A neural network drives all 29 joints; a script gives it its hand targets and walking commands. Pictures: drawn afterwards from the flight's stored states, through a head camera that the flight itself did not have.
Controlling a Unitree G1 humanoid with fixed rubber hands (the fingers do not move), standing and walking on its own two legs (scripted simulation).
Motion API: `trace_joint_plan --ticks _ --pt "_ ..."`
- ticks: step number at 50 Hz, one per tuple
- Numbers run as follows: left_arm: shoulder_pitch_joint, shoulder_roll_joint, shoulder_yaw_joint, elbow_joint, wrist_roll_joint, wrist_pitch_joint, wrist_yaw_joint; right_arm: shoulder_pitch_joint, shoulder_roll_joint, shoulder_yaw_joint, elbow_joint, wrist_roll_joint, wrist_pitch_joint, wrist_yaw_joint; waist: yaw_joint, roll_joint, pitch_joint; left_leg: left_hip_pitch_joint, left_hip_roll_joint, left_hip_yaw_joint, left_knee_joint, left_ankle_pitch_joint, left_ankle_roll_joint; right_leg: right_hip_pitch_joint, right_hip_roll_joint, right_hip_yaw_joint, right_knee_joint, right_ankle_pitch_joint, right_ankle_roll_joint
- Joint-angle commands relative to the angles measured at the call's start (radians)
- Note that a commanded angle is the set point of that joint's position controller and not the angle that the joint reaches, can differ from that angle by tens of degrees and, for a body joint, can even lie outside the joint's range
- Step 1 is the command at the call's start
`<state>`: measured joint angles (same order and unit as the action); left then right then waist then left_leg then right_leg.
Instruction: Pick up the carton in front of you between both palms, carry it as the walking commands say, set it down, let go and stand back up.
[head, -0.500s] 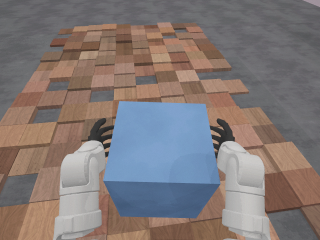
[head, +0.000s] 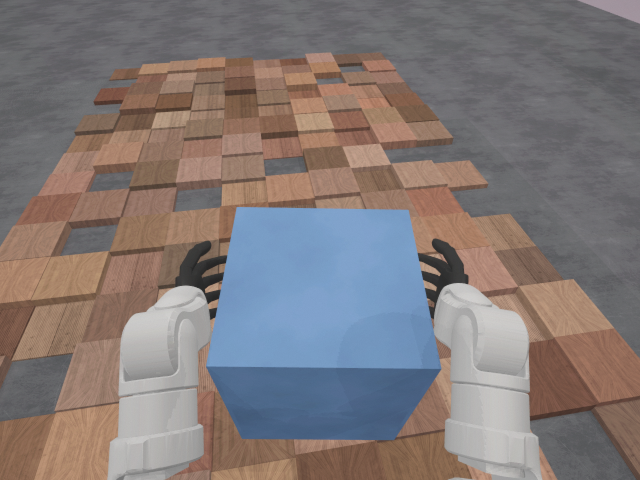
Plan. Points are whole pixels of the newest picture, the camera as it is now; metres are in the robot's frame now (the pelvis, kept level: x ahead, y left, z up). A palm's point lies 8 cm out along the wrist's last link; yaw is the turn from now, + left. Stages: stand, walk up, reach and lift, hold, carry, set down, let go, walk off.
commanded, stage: carry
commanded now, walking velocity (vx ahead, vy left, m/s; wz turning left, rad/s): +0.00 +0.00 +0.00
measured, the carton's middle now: (320, 331) +0.32 +0.00 +0.04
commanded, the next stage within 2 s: none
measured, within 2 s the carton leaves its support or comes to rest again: neither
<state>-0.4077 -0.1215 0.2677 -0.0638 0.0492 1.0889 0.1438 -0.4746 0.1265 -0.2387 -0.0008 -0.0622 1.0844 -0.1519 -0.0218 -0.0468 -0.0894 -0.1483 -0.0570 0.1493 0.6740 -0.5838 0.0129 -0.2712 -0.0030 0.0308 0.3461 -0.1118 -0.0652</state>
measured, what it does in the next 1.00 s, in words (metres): stands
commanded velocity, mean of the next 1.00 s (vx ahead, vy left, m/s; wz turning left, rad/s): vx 0.00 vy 0.00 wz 0.00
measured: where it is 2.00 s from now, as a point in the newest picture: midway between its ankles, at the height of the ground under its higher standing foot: outside the picture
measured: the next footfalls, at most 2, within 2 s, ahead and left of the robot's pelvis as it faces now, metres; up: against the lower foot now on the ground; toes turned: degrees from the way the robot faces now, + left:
none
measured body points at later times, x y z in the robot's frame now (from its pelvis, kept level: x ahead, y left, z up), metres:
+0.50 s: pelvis -0.03 +0.01 +0.00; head -0.05 -0.01 +0.44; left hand +0.30 +0.16 +0.10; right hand +0.31 -0.14 +0.10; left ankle -0.13 +0.10 -0.71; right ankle +0.04 -0.07 -0.75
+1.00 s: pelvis -0.02 +0.04 -0.01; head -0.04 +0.02 +0.44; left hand +0.31 +0.19 +0.10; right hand +0.32 -0.12 +0.10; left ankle -0.13 +0.10 -0.70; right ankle +0.04 -0.07 -0.75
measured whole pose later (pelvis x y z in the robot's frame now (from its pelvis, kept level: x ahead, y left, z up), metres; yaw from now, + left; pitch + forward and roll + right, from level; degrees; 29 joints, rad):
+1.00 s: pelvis -0.02 +0.04 -0.01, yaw +0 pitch +1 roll +3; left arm -0.42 -0.12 0.27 -0.02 0.05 1.10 0.14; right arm -0.49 0.13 -0.25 0.03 -0.07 1.09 -0.15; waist -0.02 -0.03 -0.08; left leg -0.19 -0.08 0.16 0.77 -0.60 0.07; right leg -0.31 -0.03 0.04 0.42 -0.13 -0.02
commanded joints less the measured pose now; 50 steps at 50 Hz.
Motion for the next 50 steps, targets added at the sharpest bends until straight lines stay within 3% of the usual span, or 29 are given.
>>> trace_joint_plan --ticks 1,11,23,35,50 --pt "-0.586 -0.669 -0.565 -0.069 -0.147 -0.020 -0.008 -0.544 0.771 0.587 -0.050 0.173 -0.003 0.004 0.019 -0.027 -0.315 -0.068 0.082 -0.100 -0.070 0.220 0.006 0.281 -0.158 0.131 0.030 0.454 0.006" --pt "-0.597 -0.670 -0.551 -0.048 -0.141 -0.021 -0.003 -0.559 0.775 0.576 -0.030 0.170 -0.003 0.000 0.016 -0.025 -0.296 -0.070 0.079 -0.110 -0.065 0.189 0.020 0.223 -0.147 0.140 -0.006 0.230 0.019" --pt "-0.608 -0.674 -0.547 -0.039 -0.143 -0.020 -0.001 -0.565 0.777 0.565 -0.018 0.167 -0.003 -0.002 0.015 -0.017 -0.274 -0.069 0.075 -0.122 -0.065 0.181 0.040 0.178 -0.135 0.136 -0.008 0.085 0.018" --pt "-0.616 -0.685 -0.556 -0.042 -0.150 -0.018 -0.003 -0.564 0.774 0.560 -0.021 0.163 -0.002 0.000 0.016 -0.008 -0.276 -0.061 0.081 -0.133 -0.058 0.247 0.049 0.177 -0.124 0.110 0.044 0.175 0.015" --pt "-0.623 -0.694 -0.561 -0.031 -0.149 -0.012 -0.005 -0.562 0.769 0.557 -0.014 0.163 0.002 0.005 0.014 -0.003 -0.286 -0.056 0.100 -0.134 -0.021 0.428 0.043 0.176 -0.127 0.075 0.116 0.423 -0.003"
